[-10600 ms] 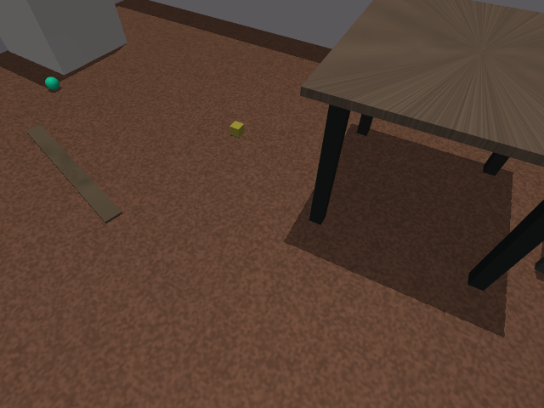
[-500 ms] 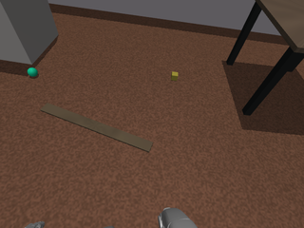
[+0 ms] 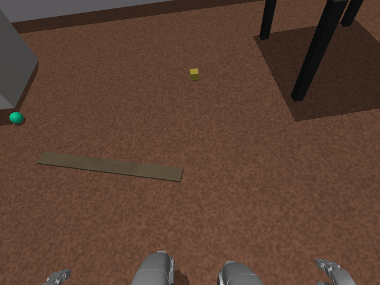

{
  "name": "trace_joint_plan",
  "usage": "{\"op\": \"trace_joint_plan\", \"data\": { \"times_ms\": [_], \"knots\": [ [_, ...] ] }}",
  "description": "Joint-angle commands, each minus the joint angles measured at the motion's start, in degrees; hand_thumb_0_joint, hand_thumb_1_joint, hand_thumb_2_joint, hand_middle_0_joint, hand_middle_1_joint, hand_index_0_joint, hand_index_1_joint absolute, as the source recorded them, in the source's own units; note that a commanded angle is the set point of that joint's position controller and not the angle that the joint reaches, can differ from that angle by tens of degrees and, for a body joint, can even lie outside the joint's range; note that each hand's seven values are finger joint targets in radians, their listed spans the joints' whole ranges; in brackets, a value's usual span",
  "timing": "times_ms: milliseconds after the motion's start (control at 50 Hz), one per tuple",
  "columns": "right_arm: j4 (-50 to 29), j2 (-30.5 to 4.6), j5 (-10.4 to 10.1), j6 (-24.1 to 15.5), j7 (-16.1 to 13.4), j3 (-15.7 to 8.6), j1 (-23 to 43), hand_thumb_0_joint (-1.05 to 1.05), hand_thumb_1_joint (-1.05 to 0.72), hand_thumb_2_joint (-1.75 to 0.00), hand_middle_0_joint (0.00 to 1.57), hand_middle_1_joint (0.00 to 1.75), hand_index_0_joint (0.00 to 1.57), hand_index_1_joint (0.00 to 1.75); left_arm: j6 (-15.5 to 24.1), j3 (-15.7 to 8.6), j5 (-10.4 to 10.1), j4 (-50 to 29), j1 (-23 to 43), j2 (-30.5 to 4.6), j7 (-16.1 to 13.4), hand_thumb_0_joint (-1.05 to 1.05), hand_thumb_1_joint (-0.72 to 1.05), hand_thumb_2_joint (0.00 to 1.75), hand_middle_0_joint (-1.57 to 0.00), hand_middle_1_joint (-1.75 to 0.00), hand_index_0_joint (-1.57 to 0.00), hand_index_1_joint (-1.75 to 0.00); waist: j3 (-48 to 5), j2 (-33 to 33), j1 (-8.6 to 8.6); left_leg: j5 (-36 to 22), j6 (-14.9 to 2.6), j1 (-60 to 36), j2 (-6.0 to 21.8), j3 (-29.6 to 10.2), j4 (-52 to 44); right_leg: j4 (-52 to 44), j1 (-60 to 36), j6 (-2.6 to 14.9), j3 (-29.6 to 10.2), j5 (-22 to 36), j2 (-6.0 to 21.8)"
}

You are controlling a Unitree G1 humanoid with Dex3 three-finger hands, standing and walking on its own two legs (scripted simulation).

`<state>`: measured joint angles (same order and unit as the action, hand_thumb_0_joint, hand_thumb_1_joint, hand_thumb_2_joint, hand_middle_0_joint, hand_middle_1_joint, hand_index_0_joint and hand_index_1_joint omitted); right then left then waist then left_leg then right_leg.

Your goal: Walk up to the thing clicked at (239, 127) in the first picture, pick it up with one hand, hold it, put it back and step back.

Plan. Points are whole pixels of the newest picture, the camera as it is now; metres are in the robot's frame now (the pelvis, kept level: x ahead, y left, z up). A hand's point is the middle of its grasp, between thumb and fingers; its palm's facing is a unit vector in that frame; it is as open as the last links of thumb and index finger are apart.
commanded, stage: walk up
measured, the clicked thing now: (194, 74) +1.52 +0.05 -0.72
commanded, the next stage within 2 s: stand in 1.48 s
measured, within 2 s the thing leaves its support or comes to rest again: neither
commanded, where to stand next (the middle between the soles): +0.05 +0.06 m, yaw -8 degrees
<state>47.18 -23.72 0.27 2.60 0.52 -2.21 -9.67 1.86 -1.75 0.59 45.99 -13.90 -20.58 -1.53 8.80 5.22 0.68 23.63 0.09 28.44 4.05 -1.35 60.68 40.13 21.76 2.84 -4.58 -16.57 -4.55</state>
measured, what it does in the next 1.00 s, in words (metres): steps on the spot: left foot, then right foot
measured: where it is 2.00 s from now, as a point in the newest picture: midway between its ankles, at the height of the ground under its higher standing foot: outside the picture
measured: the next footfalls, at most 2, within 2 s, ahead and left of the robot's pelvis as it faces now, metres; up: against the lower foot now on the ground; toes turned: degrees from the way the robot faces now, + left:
left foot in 0.20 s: +0.05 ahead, +0.17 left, +0.00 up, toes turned -5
right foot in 0.46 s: +0.01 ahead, -0.09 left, +0.00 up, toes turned -5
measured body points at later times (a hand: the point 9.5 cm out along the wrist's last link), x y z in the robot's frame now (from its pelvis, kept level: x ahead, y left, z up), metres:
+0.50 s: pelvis -0.03 +0.04 +0.00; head +0.01 +0.03 +0.44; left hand +0.10 +0.35 -0.12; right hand +0.03 -0.29 -0.12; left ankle +0.00 +0.16 -0.72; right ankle -0.03 -0.09 -0.72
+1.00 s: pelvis -0.02 +0.04 +0.02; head -0.01 +0.02 +0.47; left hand +0.10 +0.33 -0.10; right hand -0.02 -0.27 -0.13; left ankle +0.01 +0.17 -0.72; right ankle -0.03 -0.09 -0.72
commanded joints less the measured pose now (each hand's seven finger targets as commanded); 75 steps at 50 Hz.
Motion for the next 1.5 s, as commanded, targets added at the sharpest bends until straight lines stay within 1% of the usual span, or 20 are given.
{"op": "trace_joint_plan", "data": {
  "times_ms": [0, 100, 160, 180, 200, 220, 240, 260, 300, 360, 420, 460, 480, 500, 560, 600, 640, 740, 1020, 1480],
  "knots": [
    [-2.62, -10.76, 0.62, -1.12, -1.26, -3.30, -2.64, 0.00, -0.90, -0.90, 0.20, 0.30, 0.20, 0.30, 1.35, -5.24, 0.46, -3.68, -3.40, -16.66, -1.80, 0.00, 0.90, 0.90, -0.20, -0.30, -0.20, -0.30, -11.26, -14.39, 0.55, 0.10, -0.17, 2.19, 0.31, -1.42, -1.87, -10.41, -10.04, 8.73, -19.85, 21.53, 14.19],
    [-2.04, -10.21, 0.65, -2.22, -1.04, -3.48, -1.38, 0.00, -0.90, -0.90, 0.20, 0.30, 0.20, 0.30, 0.89, -5.08, 0.44, -4.02, -2.23, -16.59, -1.69, 0.00, 0.90, 0.90, -0.20, -0.30, -0.20, -0.30, -11.54, -14.20, 0.31, 3.79, -1.24, -3.88, -2.08, 0.17, -10.94, -6.98, -7.06, 9.19, -20.78, 22.01, 13.68],
    [-0.26, -8.92, 0.84, -2.90, -0.93, -3.64, -5.50, 0.00, -0.90, -0.90, 0.20, 0.30, 0.20, 0.30, 0.21, -4.48, 0.24, -4.66, 2.20, -16.37, -1.29, 0.00, 0.90, 0.90, -0.20, -0.30, -0.20, -0.30, -11.39, -13.31, -3.25, -2.39, -2.50, -15.62, -3.89, 1.97, -24.10, -4.62, 2.14, 6.58, -18.35, 14.03, 11.36],
    [0.38, -9.86, 1.42, -3.38, -1.00, -3.98, -6.56, 0.00, -0.90, -0.90, 0.20, 0.30, 0.20, 0.30, 0.06, -3.86, -0.06, -4.70, 2.57, -14.19, -1.19, 0.00, 0.90, 0.90, -0.20, -0.30, -0.20, -0.30, -11.96, -10.08, -3.66, -2.99, -3.46, -18.49, -1.66, -1.77, -29.27, -1.57, 4.35, 4.26, -15.90, 12.21, 9.63],
    [-0.14, -12.78, 2.25, -3.94, -1.27, -4.60, -6.46, 0.00, -0.90, -0.90, 0.20, 0.30, 0.20, 0.30, 0.15, -3.03, -0.44, -4.95, 2.23, -11.40, -1.12, 0.00, 0.90, 0.90, -0.20, -0.30, -0.20, -0.30, -12.42, -0.58, -3.67, -2.98, -6.63, -20.74, 7.84, -15.52, -36.05, 7.13, 9.31, 0.47, -10.74, 7.60, 5.45],
    [-1.38, -16.81, 1.47, -4.03, -1.02, -5.17, -1.40, 0.00, -0.90, -0.90, 0.20, 0.30, 0.20, 0.30, 0.12, -2.74, -0.74, -3.92, 1.51, -11.52, -1.56, 0.00, 0.90, 0.90, -0.20, -0.30, -0.20, -0.30, -10.18, 8.13, -2.76, -3.82, -13.13, -16.89, 18.24, -26.35, -41.23, 14.03, 11.61, -2.09, -1.99, -12.82, -2.78],
    [-1.63, -17.76, 1.34, -4.06, -0.57, -5.66, 1.02, 0.00, -0.90, -0.90, 0.20, 0.30, 0.20, 0.30, 0.34, -3.74, 0.12, -2.63, 2.44, -15.56, -2.03, 0.00, 0.90, 0.90, -0.20, -0.30, -0.20, -0.30, -8.80, 6.94, -2.88, -4.20, -18.18, -12.08, 23.00, -30.88, -40.89, 19.47, 8.67, -2.96, -3.17, -17.36, 0.94],
    [-2.04, -16.51, 1.26, -4.19, -0.60, -5.42, 2.68, 0.00, -0.90, -0.90, 0.20, 0.30, 0.20, 0.30, 0.67, -3.78, 0.26, -1.56, 1.81, -16.60, -1.65, 0.00, 0.90, 0.90, -0.20, -0.30, -0.20, -0.30, -7.19, 5.09, -1.56, -6.77, -18.65, -9.82, 22.07, -26.64, -39.35, 18.78, 6.18, -2.95, -2.32, -16.51, 3.50],
    [-2.54, -12.68, 1.89, -4.06, -0.66, -3.89, 3.52, 0.00, -0.90, -0.90, 0.20, 0.30, 0.20, 0.30, 0.98, -4.22, -0.58, 0.62, 0.84, -15.12, -0.67, 0.00, 0.90, 0.90, -0.20, -0.30, -0.20, -0.30, -5.43, 3.09, -0.82, -20.18, -12.78, -11.31, 11.31, -11.01, -34.27, 15.59, 5.16, -2.31, 0.12, -12.47, 1.81],
    [0.07, -13.16, 1.61, -3.98, -0.52, -3.64, 0.03, 0.00, -0.90, -0.90, 0.20, 0.30, 0.20, 0.30, 1.45, -3.36, -0.79, 1.22, 2.14, -12.50, 0.15, 0.00, 0.90, 0.90, -0.20, -0.30, -0.20, -0.30, -8.50, 7.05, -2.49, -26.55, -9.84, -16.81, 8.08, -6.86, -31.28, 4.20, 0.58, -2.44, 4.94, -8.77, 1.75],
    [-0.68, -12.30, 0.87, -2.55, -0.11, -2.97, 2.02, 0.00, -0.90, -0.90, 0.20, 0.30, 0.20, 0.30, 2.67, -3.28, -0.19, 4.54, -3.08, -11.83, -0.84, 0.00, 0.90, 0.90, -0.20, -0.30, -0.20, -0.30, -13.09, 6.78, 0.32, -29.33, -7.60, -18.23, 6.06, -1.63, -22.20, -14.69, -10.40, -1.89, 6.14, 5.26, 1.35],
    [-0.83, -8.49, 0.10, -2.65, -0.16, -1.68, 0.87, 0.00, -0.90, -0.90, 0.20, 0.30, 0.20, 0.30, 3.40, -4.51, 0.76, 5.14, -3.88, -16.32, -1.50, 0.00, 0.90, 0.90, -0.20, -0.30, -0.20, -0.30, -15.21, -2.00, 1.00, -21.31, -3.28, -5.84, 3.57, -0.81, -15.84, -12.84, -22.20, 1.56, -8.95, 13.26, 8.69],
    [-0.99, -7.16, 0.15, -2.67, -0.12, -1.05, 0.69, 0.00, -0.90, -0.90, 0.20, 0.30, 0.20, 0.30, 3.43, -4.62, 0.90, 4.71, -1.27, -18.25, -1.52, 0.00, 0.90, 0.90, -0.20, -0.30, -0.20, -0.30, -14.68, -6.46, 0.15, -7.98, -1.01, -0.39, 0.94, 1.68, -14.96, -12.83, -22.86, 7.33, -20.90, 15.93, 18.44],
    [0.17, -8.98, 0.61, -2.43, -0.80, -1.89, 1.65, 0.00, -0.90, -0.90, 0.20, 0.30, 0.20, 0.30, 3.06, -4.63, 0.33, 3.97, 2.64, -20.14, -1.45, 0.00, 0.90, 0.90, -0.20, -0.30, -0.20, -0.30, -12.49, -8.91, -0.48, 4.80, -1.62, -6.59, 1.44, 0.44, -15.69, -11.10, -11.72, 12.05, -22.37, 16.98, 22.47],
    [3.33, -10.48, 0.18, -3.43, -0.10, -2.52, -0.75, 0.00, -0.90, -0.90, 0.20, 0.30, 0.20, 0.30, 2.37, -2.79, 0.15, 3.62, 8.46, -15.37, -0.49, 0.00, 0.90, 0.90, -0.20, -0.30, -0.20, -0.30, -8.13, -7.44, -4.08, -4.59, -3.70, -16.39, 2.76, -2.22, -29.46, -9.51, -0.05, 3.64, -8.86, 4.39, 12.06],
    [3.87, -13.12, 0.21, -4.12, 0.28, -2.81, 1.62, 0.00, -0.90, -0.90, 0.20, 0.30, 0.20, 0.30, 2.33, -2.05, -0.31, 5.24, 6.36, -12.64, -0.15, 0.00, 0.90, 0.90, -0.20, -0.30, -0.20, -0.30, -8.47, -3.34, -1.67, -7.62, -7.21, -15.64, 8.96, -11.04, -37.19, -4.21, -1.61, -0.34, -1.20, 4.80, 4.57],
    [3.78, -12.68, 0.28, -3.77, 0.57, -2.24, 5.04, 0.00, -0.90, -0.90, 0.20, 0.30, 0.20, 0.30, 2.38, -2.23, -0.12, 7.97, 3.15, -13.59, -0.09, 0.00, 0.90, 0.90, -0.20, -0.30, -0.20, -0.30, -7.13, -5.74, 0.64, -0.34, -7.90, -8.80, 9.54, -9.59, -36.31, -7.50, -7.58, -0.15, -1.17, -2.58, 4.31],
    [7.37, -11.08, 0.79, -3.23, 0.86, -1.83, 3.45, 0.00, -0.90, -0.90, 0.20, 0.30, 0.20, 0.30, 2.01, -2.10, 0.13, 8.78, 7.64, -14.64, 0.48, 0.00, 0.90, 0.90, -0.20, -0.30, -0.20, -0.30, -3.21, -5.52, -1.71, 7.44, -3.34, -12.15, 2.53, -3.26, -35.80, -16.65, 0.52, 2.07, -11.26, -15.90, 8.70],
    [11.25, -9.87, 0.01, -3.99, 0.36, -1.33, 5.26, 0.00, -0.90, -0.90, 0.20, 0.30, 0.20, 0.30, 2.37, -1.17, -0.52, 12.89, 9.63, -13.33, -0.17, 0.00, 0.90, 0.90, -0.20, -0.30, -0.20, -0.30, -12.28, -6.19, -1.50, -17.69, -3.10, -21.31, 3.70, 0.75, -36.21, -14.51, -10.03, -0.38, -6.91, 19.14, 9.18],
    [12.68, -8.68, 0.14, -3.57, -0.20, -1.68, 10.13, 0.00, -0.90, -0.90, 0.20, 0.30, 0.20, 0.30, 0.44, -0.18, -0.40, 14.61, 13.49, -11.13, 0.28, 0.00, 0.90, 0.90, -0.20, -0.30, -0.20, -0.30, -11.35, -7.87, -1.68, -19.59, -1.65, -24.56, 4.94, 0.39, -42.59, -18.77, -11.06, -1.87, -4.91, 20.75, 9.17]
  ]
}}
